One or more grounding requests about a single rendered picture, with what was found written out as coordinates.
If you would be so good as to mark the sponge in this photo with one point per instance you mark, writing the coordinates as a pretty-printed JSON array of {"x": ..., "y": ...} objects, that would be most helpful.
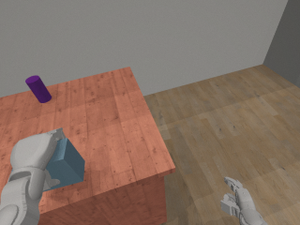
[{"x": 66, "y": 165}]

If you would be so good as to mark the right robot forearm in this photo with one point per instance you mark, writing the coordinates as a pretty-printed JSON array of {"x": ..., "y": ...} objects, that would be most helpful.
[{"x": 250, "y": 216}]

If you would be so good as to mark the robot right hand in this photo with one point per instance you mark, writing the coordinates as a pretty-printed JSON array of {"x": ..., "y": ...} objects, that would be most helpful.
[{"x": 231, "y": 204}]

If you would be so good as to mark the robot left hand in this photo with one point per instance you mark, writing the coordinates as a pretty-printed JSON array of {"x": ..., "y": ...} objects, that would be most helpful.
[{"x": 36, "y": 151}]

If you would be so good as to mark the table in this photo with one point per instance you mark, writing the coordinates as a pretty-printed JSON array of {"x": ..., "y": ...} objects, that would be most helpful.
[{"x": 106, "y": 118}]

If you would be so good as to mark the left robot forearm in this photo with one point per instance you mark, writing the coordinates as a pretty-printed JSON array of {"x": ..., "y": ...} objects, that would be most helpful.
[{"x": 21, "y": 195}]

